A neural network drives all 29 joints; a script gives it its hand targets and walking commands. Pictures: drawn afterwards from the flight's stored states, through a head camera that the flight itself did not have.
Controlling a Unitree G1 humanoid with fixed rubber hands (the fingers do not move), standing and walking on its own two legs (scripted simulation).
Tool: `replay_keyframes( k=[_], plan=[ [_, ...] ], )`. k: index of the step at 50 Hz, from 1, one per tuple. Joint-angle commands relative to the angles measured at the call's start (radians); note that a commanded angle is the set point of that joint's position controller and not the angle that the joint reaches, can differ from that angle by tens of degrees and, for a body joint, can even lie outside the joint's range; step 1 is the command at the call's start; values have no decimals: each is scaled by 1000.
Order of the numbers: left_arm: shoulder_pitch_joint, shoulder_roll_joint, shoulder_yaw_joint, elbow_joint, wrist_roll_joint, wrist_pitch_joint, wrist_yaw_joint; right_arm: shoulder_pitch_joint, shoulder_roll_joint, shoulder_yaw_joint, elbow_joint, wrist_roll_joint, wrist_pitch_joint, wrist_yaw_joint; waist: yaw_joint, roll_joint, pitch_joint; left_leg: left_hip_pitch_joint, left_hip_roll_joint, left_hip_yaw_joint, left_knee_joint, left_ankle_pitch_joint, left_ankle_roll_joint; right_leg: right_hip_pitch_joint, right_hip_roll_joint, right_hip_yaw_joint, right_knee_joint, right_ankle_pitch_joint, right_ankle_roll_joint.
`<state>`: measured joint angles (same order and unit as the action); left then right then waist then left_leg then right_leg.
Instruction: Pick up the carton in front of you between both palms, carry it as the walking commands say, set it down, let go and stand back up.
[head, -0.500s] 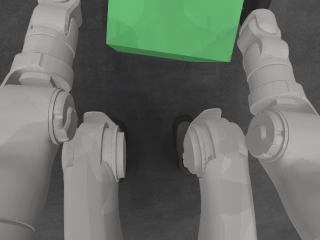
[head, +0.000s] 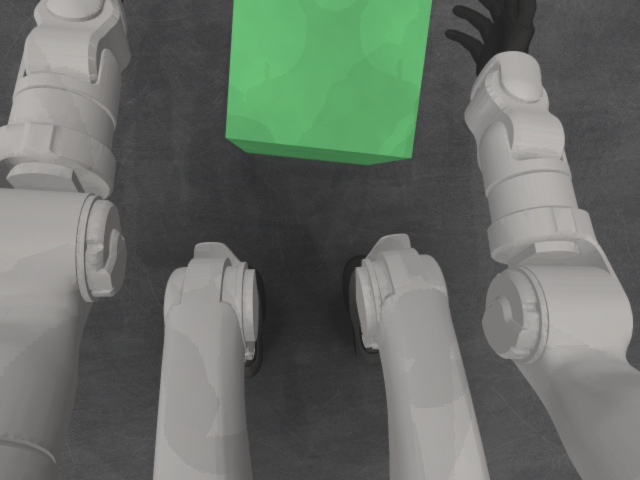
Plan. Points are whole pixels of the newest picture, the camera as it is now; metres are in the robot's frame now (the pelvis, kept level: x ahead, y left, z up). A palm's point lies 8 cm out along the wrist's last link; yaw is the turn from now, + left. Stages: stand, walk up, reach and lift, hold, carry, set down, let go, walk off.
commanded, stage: set down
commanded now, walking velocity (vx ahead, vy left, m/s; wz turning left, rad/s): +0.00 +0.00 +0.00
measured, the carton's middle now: (319, 82) +0.52 -0.02 -0.30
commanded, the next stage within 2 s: let go in 0.70 s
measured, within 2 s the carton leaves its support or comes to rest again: neither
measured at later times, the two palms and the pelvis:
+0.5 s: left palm out of the picture +0.57 +0.21 +0.03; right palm out of the picture +0.51 -0.18 +0.03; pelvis +0.02 +0.01 +0.13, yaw +1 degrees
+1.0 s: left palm out of the picture +0.49 +0.22 +0.14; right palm out of the picture +0.45 -0.19 +0.15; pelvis +0.06 +0.00 +0.26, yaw +4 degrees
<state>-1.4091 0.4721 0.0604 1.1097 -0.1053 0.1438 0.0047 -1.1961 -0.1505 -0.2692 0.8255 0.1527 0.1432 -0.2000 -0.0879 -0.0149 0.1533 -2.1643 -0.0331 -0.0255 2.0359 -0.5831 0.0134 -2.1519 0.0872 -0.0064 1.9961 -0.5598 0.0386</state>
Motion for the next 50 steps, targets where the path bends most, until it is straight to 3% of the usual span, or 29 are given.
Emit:
replay_keyframes(
  k=[1,6,19,32,36,40,45,50],
  plan=[
    [-253,104,39,-89,22,-20,-17,-170,-83,-38,-101,-39,-14,8,-17,117,-1075,573,-8,25,-235,275,7,512,0,-70,-217,306,26],
    [-241,97,48,-105,38,-10,-33,-144,-83,-57,-134,-57,-7,17,-33,145,-1138,656,-17,23,-322,299,-2,533,0,-77,-302,311,29],
    [-185,98,91,-250,84,47,-53,-58,-90,-62,-265,-47,39,43,-31,183,-1307,1008,-39,23,-552,464,-12,651,6,-93,-538,398,32],
    [-101,49,134,-217,139,33,-82,29,-56,-110,-249,-117,23,81,-43,166,-1212,1183,-31,-4,-823,524,-21,804,-11,-76,-815,449,37],
    [-63,23,160,-186,169,21,-84,60,-34,-125,-230,-144,11,98,-33,153,-1155,1210,-27,-11,-901,530,-23,850,-18,-69,-888,456,40],
    [54,-22,197,-220,216,10,-64,168,-34,-113,-245,-183,-7,128,-19,147,-1211,1335,-27,-18,-967,626,-27,932,-16,-68,-951,507,36],
    [314,-132,214,-367,248,3,5,385,-76,-68,-297,-234,-32,196,-10,135,-1258,1538,-21,-38,-1047,766,-40,1035,-11,-59,-1029,562,8],
    [524,-176,185,-543,220,-23,44,566,-116,3,-359,-228,-53,253,-7,92,-1114,1541,-18,-27,-1159,670,-41,1235,-28,-33,-1124,560,-13]
  ],
)
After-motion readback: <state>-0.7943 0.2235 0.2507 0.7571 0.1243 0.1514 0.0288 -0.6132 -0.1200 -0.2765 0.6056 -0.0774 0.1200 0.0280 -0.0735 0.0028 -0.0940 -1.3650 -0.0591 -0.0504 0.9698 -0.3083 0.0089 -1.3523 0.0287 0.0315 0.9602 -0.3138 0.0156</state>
